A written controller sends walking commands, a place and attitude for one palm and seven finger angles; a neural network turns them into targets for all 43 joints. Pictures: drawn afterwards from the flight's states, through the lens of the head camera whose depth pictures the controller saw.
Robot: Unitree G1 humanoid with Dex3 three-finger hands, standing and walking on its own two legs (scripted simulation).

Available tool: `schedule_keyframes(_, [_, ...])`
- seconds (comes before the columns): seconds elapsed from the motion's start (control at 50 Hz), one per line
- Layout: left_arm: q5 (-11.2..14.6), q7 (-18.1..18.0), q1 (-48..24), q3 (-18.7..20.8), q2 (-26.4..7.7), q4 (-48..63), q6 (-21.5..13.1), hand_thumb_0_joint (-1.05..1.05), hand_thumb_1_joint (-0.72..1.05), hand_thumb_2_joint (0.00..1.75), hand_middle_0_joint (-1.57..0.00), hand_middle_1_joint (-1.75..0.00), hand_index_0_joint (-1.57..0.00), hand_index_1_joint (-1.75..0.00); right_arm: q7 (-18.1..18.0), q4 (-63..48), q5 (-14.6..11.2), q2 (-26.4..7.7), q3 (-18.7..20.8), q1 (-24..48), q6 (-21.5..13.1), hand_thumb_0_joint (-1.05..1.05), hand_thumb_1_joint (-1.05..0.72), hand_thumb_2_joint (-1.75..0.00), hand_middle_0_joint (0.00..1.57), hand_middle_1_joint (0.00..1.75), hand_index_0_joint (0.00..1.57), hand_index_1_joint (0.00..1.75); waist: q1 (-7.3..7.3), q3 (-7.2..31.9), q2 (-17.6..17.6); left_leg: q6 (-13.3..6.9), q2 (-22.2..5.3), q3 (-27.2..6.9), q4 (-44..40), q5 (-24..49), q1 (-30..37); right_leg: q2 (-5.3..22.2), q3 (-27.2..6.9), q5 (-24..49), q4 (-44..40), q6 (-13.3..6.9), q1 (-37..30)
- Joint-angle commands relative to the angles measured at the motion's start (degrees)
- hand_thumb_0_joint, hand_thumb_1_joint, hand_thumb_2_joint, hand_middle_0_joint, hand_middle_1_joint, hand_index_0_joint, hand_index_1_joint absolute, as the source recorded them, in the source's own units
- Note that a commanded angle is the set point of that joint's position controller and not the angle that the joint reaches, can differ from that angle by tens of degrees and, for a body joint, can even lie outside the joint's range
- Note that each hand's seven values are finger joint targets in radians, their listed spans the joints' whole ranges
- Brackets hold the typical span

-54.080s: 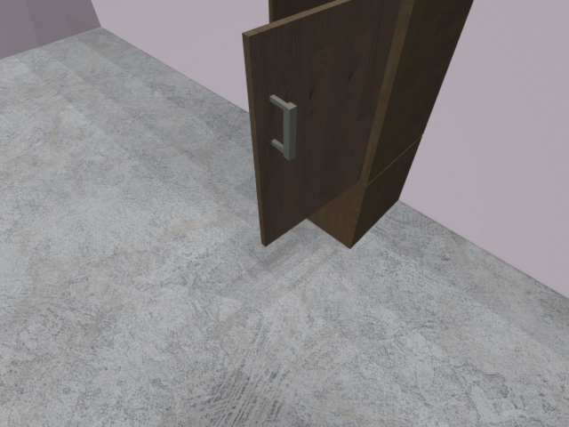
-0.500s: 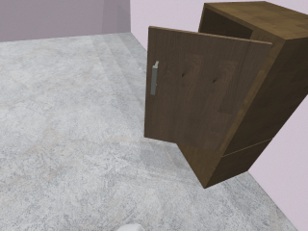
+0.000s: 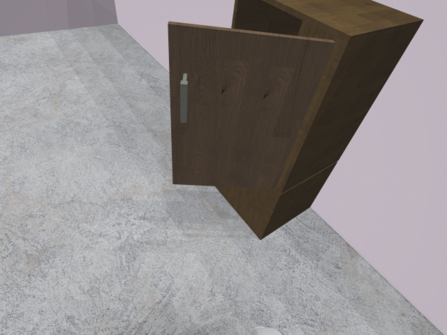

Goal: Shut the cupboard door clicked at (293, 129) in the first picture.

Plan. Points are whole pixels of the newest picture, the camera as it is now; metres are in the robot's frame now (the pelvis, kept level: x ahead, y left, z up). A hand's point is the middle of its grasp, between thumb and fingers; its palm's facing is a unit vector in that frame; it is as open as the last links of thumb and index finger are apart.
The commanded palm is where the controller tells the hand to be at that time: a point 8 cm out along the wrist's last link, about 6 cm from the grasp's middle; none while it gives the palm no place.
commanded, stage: look again from close up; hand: left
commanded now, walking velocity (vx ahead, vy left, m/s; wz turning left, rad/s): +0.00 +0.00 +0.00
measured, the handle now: (184, 98) +0.70 +0.09 +0.05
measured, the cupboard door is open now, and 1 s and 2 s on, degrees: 56 56 56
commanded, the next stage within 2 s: raise the hand and make a fist in 0.56 s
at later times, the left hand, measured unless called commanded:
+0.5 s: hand out of the picture +0.11 +0.12 -0.19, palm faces +0.02 -0.98 -0.21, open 7.1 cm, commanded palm none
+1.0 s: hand (165, 282) +0.23 +0.09 -0.02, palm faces +0.00 -1.00 -0.02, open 6.6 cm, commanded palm +0.16 +0.16 -0.06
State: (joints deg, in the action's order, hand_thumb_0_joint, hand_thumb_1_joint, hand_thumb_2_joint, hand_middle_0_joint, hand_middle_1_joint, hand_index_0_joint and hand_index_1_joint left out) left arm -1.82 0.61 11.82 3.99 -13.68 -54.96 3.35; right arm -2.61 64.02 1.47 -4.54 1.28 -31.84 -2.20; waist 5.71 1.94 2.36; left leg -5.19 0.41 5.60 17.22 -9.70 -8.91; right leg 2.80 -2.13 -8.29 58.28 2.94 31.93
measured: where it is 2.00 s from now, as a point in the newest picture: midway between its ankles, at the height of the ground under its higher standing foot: outside the picture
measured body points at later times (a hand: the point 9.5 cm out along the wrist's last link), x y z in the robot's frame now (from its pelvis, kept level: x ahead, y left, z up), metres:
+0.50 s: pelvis +0.06 -0.05 -0.01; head +0.08 -0.06 +0.43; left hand +0.11 +0.17 -0.17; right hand +0.05 -0.26 -0.18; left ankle +0.00 +0.05 -0.75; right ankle +0.04 -0.18 -0.75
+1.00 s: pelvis +0.00 -0.08 -0.07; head +0.04 -0.08 +0.38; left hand +0.22 +0.15 -0.02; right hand +0.20 -0.32 -0.12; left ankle +0.00 +0.05 -0.75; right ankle +0.04 -0.18 -0.75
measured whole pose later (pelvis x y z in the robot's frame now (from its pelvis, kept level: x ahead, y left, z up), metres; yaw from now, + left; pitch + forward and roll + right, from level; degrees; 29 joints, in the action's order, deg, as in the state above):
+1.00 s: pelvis +0.00 -0.08 -0.07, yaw +2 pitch +9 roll +2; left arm 13.5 17.1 14.9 9.1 -10.0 -11.8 -29.8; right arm 0.1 34.4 -0.7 -13.5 2.2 -10.1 -17.7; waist 1.2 5.3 2.4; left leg 1.4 -1.2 2.4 52.0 -25.5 -35.2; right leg 3.5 3.7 -23.8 54.4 -1.5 39.4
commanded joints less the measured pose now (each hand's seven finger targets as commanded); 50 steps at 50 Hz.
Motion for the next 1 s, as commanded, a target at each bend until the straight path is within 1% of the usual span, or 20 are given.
schedule_keyframes(0.0, [0.39,0.07,-4.51,-1.14,0.45,4.45,-1.55,0.00,0.90,0.90,-0.20,-0.30,-0.20,-0.30,-0.79,-0.86,0.52,-8.94,1.56,-4.17,-0.54,0.00,-0.90,-0.90,0.20,0.30,0.20,0.30,-1.37,-7.09,-9.30,-1.65,-15.66,-17.75,-9.54,-7.47,5.54,1.76,1.90,-3.87,-10.83,-0.01,6.77])
schedule_keyframes(0.1, [0.97,-0.55,-5.09,-2.37,2.43,3.33,-2.26,0.00,0.90,0.90,-0.20,-0.30,-0.20,-0.30,-0.26,-0.08,0.62,-8.80,1.38,-2.36,0.21,0.00,-0.90,-0.90,0.20,0.30,0.20,0.30,-1.56,-4.39,-14.11,-3.00,-14.31,-12.86,-3.76,7.59,2.56,0.11,6.26,-9.77,-24.61,-1.19,-7.61])
schedule_keyframes(0.16, [1.28,-1.25,0.24,-2.18,2.59,0.23,-3.05,0.00,0.90,0.90,-0.20,-0.30,-0.20,-0.30,-0.20,0.24,0.05,-8.28,1.31,-1.12,0.50,0.00,-0.90,-0.90,0.20,0.30,0.20,0.30,-4.10,-2.31,-11.19,-0.33,-11.88,-9.95,1.89,10.84,-0.99,-1.48,8.24,-2.55,-35.17,-1.81,-19.73])
schedule_keyframes(0.22, [1.31,-2.60,7.17,-1.80,-0.44,-3.55,-4.56,0.00,0.90,0.90,-0.20,-0.30,-0.20,-0.30,0.39,-0.20,-0.86,-3.15,0.28,0.41,0.14,0.00,-0.90,-0.90,0.20,0.30,0.20,0.30,-5.76,-1.62,-1.53,4.80,-6.14,-3.99,7.76,-7.69,-15.26,10.60,-4.10,9.56,-37.02,-6.22,-34.77])
schedule_keyframes(0.26, [1.13,-2.60,6.62,-1.83,-1.54,-3.41,-4.56,0.00,0.90,0.90,-0.20,-0.30,-0.20,-0.30,0.65,-0.29,-0.58,-2.60,0.39,1.15,0.75,0.00,-0.90,-0.90,0.20,0.30,0.20,0.30,-4.63,-6.04,-2.52,5.37,-3.49,-3.25,7.76,-9.78,-11.32,13.05,-4.52,6.03,-37.14,-8.87,-24.48])
schedule_keyframes(0.3, [1.19,-2.68,4.52,-2.28,0.94,-3.66,-5.02,0.00,0.90,0.90,-0.20,-0.30,-0.20,-0.30,0.68,0.67,-0.23,-3.16,0.62,1.15,1.21,0.00,-0.90,-0.90,0.20,0.30,0.20,0.30,-3.93,-5.98,4.85,5.32,-4.85,-3.38,6.85,-2.29,-6.31,6.97,-1.75,6.29,-36.29,-7.00,-21.16])
schedule_keyframes(0.38, [1.51,-3.16,5.85,-3.01,2.53,-4.20,-5.36,0.00,0.90,0.90,-0.20,-0.30,-0.20,-0.30,0.12,1.14,-0.60,-5.88,0.94,4.00,0.40,0.00,-0.90,-0.90,0.20,0.30,0.20,0.30,-4.46,-2.22,-0.11,5.06,-7.61,-4.39,6.82,21.37,0.29,4.88,2.17,24.88,-32.11,-4.01,-24.61])
schedule_keyframes(0.62, [1.13,-3.16,7.06,-3.14,0.02,-6.06,-4.94,0.00,0.90,0.90,-0.20,-0.30,-0.20,-0.30,0.21,0.56,-0.73,-8.26,0.67,12.34,1.64,0.00,-0.90,-0.90,0.20,0.30,0.20,0.30,-4.76,-2.32,-0.89,5.02,-7.59,-3.36,4.17,14.57,4.88,5.02,1.52,21.66,-35.41,-4.03,-24.30])
schedule_keyframes(0.64, [0.59,-5.53,11.32,-2.53,-3.15,-8.82,-5.65,0.00,0.90,0.90,-0.20,-0.30,-0.20,-0.30,0.82,-4.09,-1.36,-11.82,0.77,17.17,0.75,0.00,-0.90,-0.90,0.20,0.30,0.20,0.30,-6.92,-4.27,3.00,5.77,-7.70,-2.43,16.90,15.58,-3.13,7.04,-1.10,39.29,-33.44,-3.10,-24.67])
schedule_keyframes(0.66, [9.43,-5.79,-37.99,19.15,-35.38,85.69,-22.84,0.00,0.90,0.90,-0.20,-0.30,-0.20,-0.30,-6.31,-19.48,-2.96,-22.92,1.70,11.12,-11.21,0.00,-0.90,-0.90,0.20,0.30,0.20,0.30,0.28,18.17,-3.68,4.58,-7.26,-0.87,21.84,27.25,19.47,1.42,0.81,24.04,-22.00,-2.86,-24.41])
schedule_keyframes(0.68, [9.92,-6.91,1.81,-3.12,-6.20,64.47,-16.79,0.00,0.90,0.90,-0.22,-0.32,-0.22,-0.32,-7.09,-19.07,-6.18,-15.48,-2.78,16.71,-15.15,0.00,-0.90,-0.90,0.20,0.30,0.20,0.30,-2.12,16.92,-26.28,4.38,-2.90,-5.83,16.23,28.18,14.05,-2.59,5.55,9.94,-12.66,-3.53,-18.96])
schedule_keyframes(0.7, [11.56,-9.61,-0.79,-0.71,-4.80,65.05,-14.11,0.00,0.90,0.90,-0.24,-0.34,-0.24,-0.34,-6.28,-17.07,-5.36,-14.40,-2.00,18.69,-16.47,0.00,-0.90,-0.90,0.20,0.30,0.20,0.30,-5.05,15.14,-24.78,5.96,-4.25,-7.43,13.80,31.67,12.31,-2.57,6.92,-2.78,-15.93,-3.79,-15.30])
schedule_keyframes(0.72, [12.16,-8.29,15.04,-6.81,9.81,48.09,-6.39,0.00,0.90,0.90,-0.25,-0.36,-0.25,-0.36,-3.47,-17.17,-5.03,-12.80,-0.03,17.57,-16.65,0.00,-0.90,-0.90,0.20,0.30,0.20,0.30,-3.77,7.56,-15.54,5.45,-4.48,-7.32,7.39,26.75,1.01,-1.50,7.87,-5.91,-21.33,-3.61,-12.16])
schedule_keyframes(0.74, [12.93,-7.70,2.64,-4.75,3.70,63.36,-8.37,0.00,0.90,0.90,-0.27,-0.38,-0.27,-0.38,-2.28,-22.17,-5.56,-15.99,1.78,17.50,-17.56,0.00,-0.90,-0.90,0.20,0.30,0.20,0.30,-3.64,3.10,-11.96,5.76,-4.05,-7.09,10.15,17.68,-1.42,-1.37,7.37,-0.49,-24.33,-3.86,-14.00])
schedule_keyframes(0.8, [10.50,-3.66,7.72,4.00,-2.35,56.98,-14.92,0.00,0.90,0.90,-0.33,-0.44,-0.33,-0.44,-1.75,-26.87,-3.19,-16.03,2.29,18.26,-18.95,0.00,-0.90,-0.90,0.20,0.30,0.20,0.30,-3.53,-1.95,1.39,4.93,-0.18,-6.62,17.64,9.88,-13.81,-0.82,7.08,5.87,-24.15,-4.13,-9.31])
schedule_keyframes(0.84, [12.08,2.00,16.35,3.26,3.90,43.41,-21.75,0.00,0.90,0.90,-0.36,-0.48,-0.36,-0.48,-0.81,-29.62,-2.08,-15.17,2.80,19.83,-18.90,0.00,-0.90,-0.90,0.20,0.30,0.20,0.30,-5.22,-5.76,20.07,5.18,0.40,-6.65,23.09,-0.37,-24.23,-0.65,5.99,-3.01,-21.00,-2.57,-2.29])
schedule_keyframes(0.86, [13.32,5.56,20.16,4.65,4.60,38.31,-25.90,0.00,0.90,0.90,-0.38,-0.50,-0.38,-0.50,-0.08,-30.46,-1.92,-15.11,3.30,20.22,-18.76,0.00,-0.90,-0.90,0.20,0.30,0.20,0.30,-6.19,-6.01,24.12,5.59,0.73,-6.51,25.82,-4.63,-29.06,-0.14,4.22,-6.45,-19.77,-2.24,-0.29])
schedule_keyframes(0.88, [14.94,9.78,22.28,5.18,4.72,38.44,-30.33,0.00,0.90,0.90,-0.40,-0.52,-0.40,-0.52,0.73,-31.94,-1.73,-15.37,3.72,20.57,-18.51,0.00,-0.90,-0.90,0.20,0.30,0.20,0.30,-7.31,-3.50,23.70,5.95,1.16,-5.88,28.39,-6.48,-31.85,0.57,2.17,-6.57,-17.93,-2.23,-1.01])
schedule_keyframes(0.92, [16.72,18.52,23.70,9.47,-0.42,38.78,-36.74,0.00,0.90,0.90,-0.44,-0.56,-0.44,-0.56,2.58,-36.01,-2.05,-16.32,4.43,22.22,-18.08,0.00,-0.90,-0.90,0.20,0.30,0.20,0.30,-9.55,5.30,12.31,6.48,2.19,-4.39,33.32,-4.96,-33.83,1.77,0.30,-0.44,-11.74,-4.05,-4.26])
schedule_keyframes(0.98, [17.69,24.92,16.33,13.75,-8.30,48.26,-36.42,0.00,0.90,0.90,-0.49,-0.62,-0.49,-0.62,2.80,-41.88,-2.78,-16.94,4.37,24.40,-17.02,0.00,-0.90,-0.90,0.20,0.30,0.20,0.30,-11.08,15.15,-2.06,5.29,3.08,-2.23,37.82,-6.51,-36.76,1.97,-4.04,-6.14,-9.07,-4.50,-4.57])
